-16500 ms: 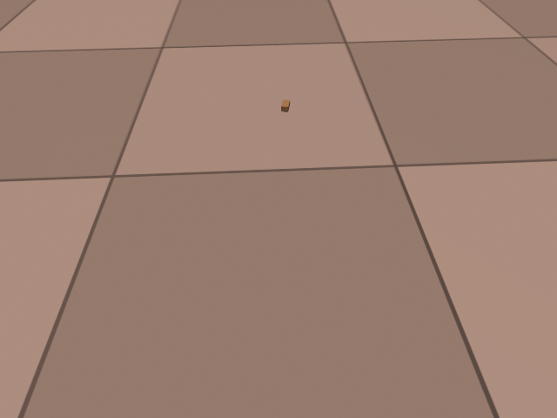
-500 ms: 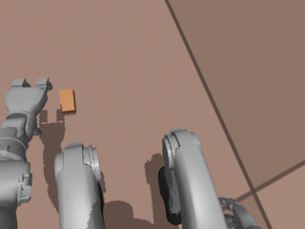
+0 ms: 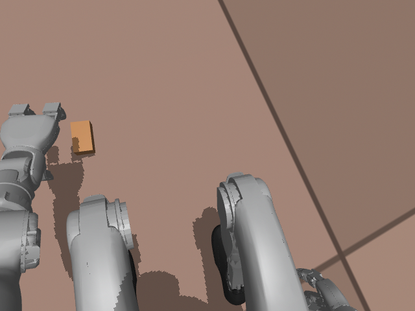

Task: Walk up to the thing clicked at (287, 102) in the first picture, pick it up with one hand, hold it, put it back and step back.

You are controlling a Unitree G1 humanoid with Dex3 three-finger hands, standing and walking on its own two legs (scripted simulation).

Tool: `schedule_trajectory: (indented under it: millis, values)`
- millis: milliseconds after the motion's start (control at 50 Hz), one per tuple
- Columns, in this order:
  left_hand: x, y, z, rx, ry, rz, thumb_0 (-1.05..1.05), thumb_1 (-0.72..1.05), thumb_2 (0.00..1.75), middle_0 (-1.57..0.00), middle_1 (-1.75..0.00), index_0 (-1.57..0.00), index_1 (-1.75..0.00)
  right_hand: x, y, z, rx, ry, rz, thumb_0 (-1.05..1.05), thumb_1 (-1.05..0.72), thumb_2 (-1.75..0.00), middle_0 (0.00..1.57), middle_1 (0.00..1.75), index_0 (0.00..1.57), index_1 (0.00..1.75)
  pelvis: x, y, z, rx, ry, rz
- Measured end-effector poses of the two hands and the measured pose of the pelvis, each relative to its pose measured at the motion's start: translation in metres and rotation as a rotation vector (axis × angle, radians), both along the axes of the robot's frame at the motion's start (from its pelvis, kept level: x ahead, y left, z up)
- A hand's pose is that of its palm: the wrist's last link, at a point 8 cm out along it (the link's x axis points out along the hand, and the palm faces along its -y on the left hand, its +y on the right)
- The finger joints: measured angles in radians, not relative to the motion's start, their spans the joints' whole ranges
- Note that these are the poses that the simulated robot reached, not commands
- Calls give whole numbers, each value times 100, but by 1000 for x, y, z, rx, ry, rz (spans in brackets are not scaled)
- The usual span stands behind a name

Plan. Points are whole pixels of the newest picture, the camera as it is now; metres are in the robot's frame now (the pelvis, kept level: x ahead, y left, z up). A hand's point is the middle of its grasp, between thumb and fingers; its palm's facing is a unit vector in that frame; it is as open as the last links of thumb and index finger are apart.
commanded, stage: rise first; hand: left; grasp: from above
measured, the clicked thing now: (83, 137) +0.50 +0.23 -0.31
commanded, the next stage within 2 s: approach in 1.24 s
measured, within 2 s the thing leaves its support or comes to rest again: neither
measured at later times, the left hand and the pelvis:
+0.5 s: hand (49, 144) +0.45 +0.26 -0.18, palm faces -0.47 -0.03 -0.88, open 13.7 cm; pelvis +0.00 +0.00 +0.00, yaw -1 degrees
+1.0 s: hand (49, 142) +0.45 +0.26 -0.18, palm faces -0.47 -0.02 -0.88, open 13.7 cm; pelvis +0.00 +0.00 -0.01, yaw -1 degrees
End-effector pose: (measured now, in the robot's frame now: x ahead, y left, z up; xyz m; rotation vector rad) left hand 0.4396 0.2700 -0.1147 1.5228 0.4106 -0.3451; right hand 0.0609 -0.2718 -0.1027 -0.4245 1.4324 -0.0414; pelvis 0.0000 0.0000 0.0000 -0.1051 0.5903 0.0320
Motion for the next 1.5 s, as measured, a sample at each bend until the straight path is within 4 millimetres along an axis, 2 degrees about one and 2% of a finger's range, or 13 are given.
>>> schedule_trajectory:
  millis: [600, 1000, 1380, 1500]
  values:
    - [17, -10, -13, -4, 11, 1, 0, -45, 92, -13, -100, -16, -97, -22, 3, 6, -11, 35, 7, 0, -91, -90, 20, 29, 20, 30, -1, 1, -5, -15, -8, -10]
    - [22, -8, -13, 6, 9, 12, 0, -46, 93, -13, -101, -15, -99, -21, 8, 3, 11, 24, 12, 0, -91, -90, 20, 29, 20, 30, -1, 2, -6, -19, -11, -12]
    - [20, -8, -11, 0, -3, 8, 0, -47, 95, -13, -100, -15, -99, -22, 3, 6, -1, 23, 17, 0, -91, -90, 20, 29, 20, 30, -2, 1, -6, -19, -15, -14]
    - [25, -11, -13, 7, 12, 4, 0, -44, 92, -15, -100, -18, -97, -23, 4, 8, -9, 25, 25, 0, -91, -90, 20, 29, 20, 30, -3, 2, -7, -20, -14, -14]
